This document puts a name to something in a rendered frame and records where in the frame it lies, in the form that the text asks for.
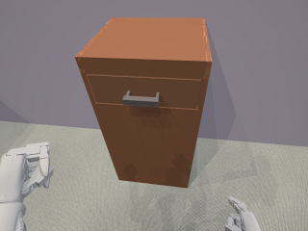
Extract left robot hand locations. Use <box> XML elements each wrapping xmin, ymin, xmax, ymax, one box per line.
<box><xmin>0</xmin><ymin>141</ymin><xmax>54</xmax><ymax>203</ymax></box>

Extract cabinet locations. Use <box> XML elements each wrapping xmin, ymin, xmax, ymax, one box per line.
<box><xmin>75</xmin><ymin>17</ymin><xmax>213</xmax><ymax>189</ymax></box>

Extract robot left forearm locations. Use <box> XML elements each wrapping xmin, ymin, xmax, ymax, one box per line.
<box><xmin>0</xmin><ymin>201</ymin><xmax>27</xmax><ymax>231</ymax></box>

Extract drawer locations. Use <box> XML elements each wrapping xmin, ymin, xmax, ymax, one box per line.
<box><xmin>88</xmin><ymin>74</ymin><xmax>201</xmax><ymax>109</ymax></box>

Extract handle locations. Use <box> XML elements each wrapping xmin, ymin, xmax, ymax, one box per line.
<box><xmin>122</xmin><ymin>90</ymin><xmax>160</xmax><ymax>108</ymax></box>

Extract right robot hand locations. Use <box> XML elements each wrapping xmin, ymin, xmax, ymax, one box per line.
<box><xmin>224</xmin><ymin>196</ymin><xmax>262</xmax><ymax>231</ymax></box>

